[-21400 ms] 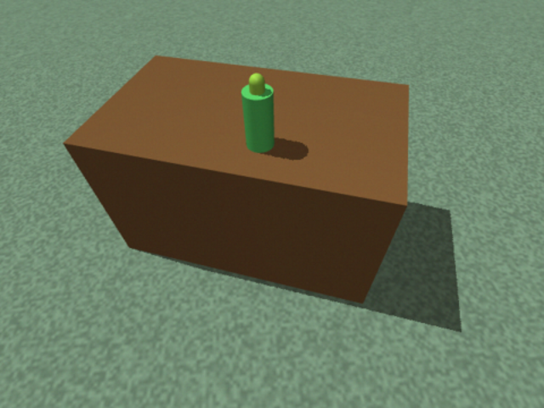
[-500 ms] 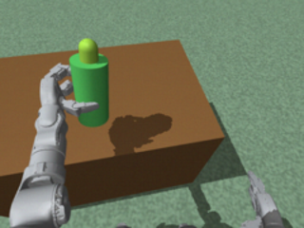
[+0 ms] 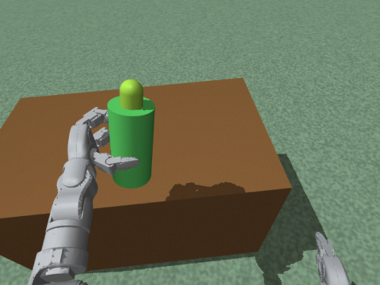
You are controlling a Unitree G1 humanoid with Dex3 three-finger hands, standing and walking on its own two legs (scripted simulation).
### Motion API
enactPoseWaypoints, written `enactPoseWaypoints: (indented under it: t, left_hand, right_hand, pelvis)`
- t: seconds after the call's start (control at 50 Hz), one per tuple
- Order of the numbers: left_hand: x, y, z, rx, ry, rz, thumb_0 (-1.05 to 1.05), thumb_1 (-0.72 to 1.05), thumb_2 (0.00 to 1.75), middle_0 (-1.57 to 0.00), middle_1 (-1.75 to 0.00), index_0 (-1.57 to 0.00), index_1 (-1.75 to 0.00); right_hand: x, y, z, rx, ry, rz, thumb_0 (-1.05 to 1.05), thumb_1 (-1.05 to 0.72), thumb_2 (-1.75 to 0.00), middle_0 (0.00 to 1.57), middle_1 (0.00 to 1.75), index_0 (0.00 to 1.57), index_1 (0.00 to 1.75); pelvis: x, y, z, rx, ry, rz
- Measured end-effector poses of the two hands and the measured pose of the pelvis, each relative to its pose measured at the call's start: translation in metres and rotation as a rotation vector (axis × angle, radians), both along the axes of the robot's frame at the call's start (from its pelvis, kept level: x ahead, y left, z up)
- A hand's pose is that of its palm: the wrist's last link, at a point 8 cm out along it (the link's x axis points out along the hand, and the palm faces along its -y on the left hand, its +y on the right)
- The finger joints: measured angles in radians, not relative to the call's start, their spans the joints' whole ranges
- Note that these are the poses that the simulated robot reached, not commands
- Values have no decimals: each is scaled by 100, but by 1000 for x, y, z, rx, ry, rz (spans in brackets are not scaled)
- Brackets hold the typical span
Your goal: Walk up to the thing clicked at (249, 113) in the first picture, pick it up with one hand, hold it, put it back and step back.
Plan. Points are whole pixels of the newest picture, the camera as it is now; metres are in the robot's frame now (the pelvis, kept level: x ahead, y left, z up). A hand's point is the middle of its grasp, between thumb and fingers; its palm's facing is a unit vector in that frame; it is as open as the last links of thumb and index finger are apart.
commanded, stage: lift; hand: left
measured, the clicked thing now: (131, 134) +0.39 +0.13 +0.15
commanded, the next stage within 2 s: hold in 0.32 s
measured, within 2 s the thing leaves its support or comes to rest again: neither
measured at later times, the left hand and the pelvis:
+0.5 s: hand (103, 150) +0.34 +0.17 +0.16, palm faces +0.14 -0.99 -0.06, open 11.7 cm; pelvis +0.00 -0.01 +0.01, yaw +1 degrees
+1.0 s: hand (100, 142) +0.33 +0.17 +0.18, palm faces +0.11 -0.99 -0.05, open 11.6 cm; pelvis +0.01 +0.00 +0.02, yaw +1 degrees
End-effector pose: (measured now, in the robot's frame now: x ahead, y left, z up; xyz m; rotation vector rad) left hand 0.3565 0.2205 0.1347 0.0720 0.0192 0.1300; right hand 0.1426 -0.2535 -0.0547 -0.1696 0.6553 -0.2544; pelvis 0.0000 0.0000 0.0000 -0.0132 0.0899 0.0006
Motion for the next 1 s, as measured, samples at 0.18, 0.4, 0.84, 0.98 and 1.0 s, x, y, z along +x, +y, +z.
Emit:
enactPoseWaypoints:
  t: [0.18, 0.4, 0.84, 0.98, 1.0]
  left_hand:
    - [-23, -1, 10, -16, -2, 2, -2, -61, 70, -77, -121, -72, -119]
    - [-42, 1, 21, -7, 1, 8, -2, -61, 70, -77, -122, -72, -119]
    - [-48, 4, 44, -22, -12, -5, -3, -61, 68, -79, -117, -75, -115]
    - [-49, 0, 49, -19, -17, -21, -3, -61, 68, -79, -117, -75, -114]
    - [-49, 0, 50, -19, -16, -23, -3, -61, 68, -79, -117, -75, -114]
  right_hand:
    - [-3, -1, 0, 6, -17, 2, -1, 51, -6, 6, 5, 5, 5]
    - [3, -1, 1, 8, -47, 12, -1, 50, -6, 6, 5, 5, 5]
    - [13, 6, 4, 13, -75, 28, -1, 48, -7, 6, 6, 5, 5]
    - [18, 7, 4, 9, -69, 34, -1, 48, -7, 6, 5, 5, 5]
    - [20, 7, 4, 10, -69, 34, -1, 48, -7, 6, 5, 5, 5]
  pelvis:
    - [-4, -3, 5, 6, -38, 3]
    - [-4, -5, 9, 8, -68, 10]
    - [3, -2, 16, 8, -95, 18]
    - [7, -1, 18, 7, -94, 22]
    - [7, -1, 18, 7, -94, 22]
